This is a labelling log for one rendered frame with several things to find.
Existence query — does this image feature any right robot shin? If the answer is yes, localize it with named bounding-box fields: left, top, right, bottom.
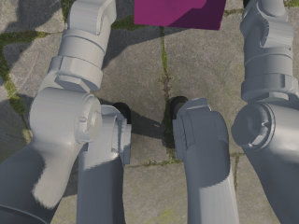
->
left=178, top=97, right=230, bottom=147

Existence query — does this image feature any robot right forearm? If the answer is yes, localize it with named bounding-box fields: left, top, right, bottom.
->
left=239, top=0, right=299, bottom=110

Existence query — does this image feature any robot left forearm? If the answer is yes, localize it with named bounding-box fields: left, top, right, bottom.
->
left=28, top=0, right=117, bottom=129

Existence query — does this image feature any carton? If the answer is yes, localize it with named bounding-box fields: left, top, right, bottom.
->
left=134, top=0, right=227, bottom=31

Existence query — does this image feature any right robot upper arm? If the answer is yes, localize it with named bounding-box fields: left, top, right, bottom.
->
left=231, top=102, right=299, bottom=224

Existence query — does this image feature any left robot upper arm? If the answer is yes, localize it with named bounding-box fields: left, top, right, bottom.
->
left=0, top=87, right=103, bottom=224

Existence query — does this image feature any right robot thigh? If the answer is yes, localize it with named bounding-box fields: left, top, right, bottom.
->
left=172, top=106, right=240, bottom=224

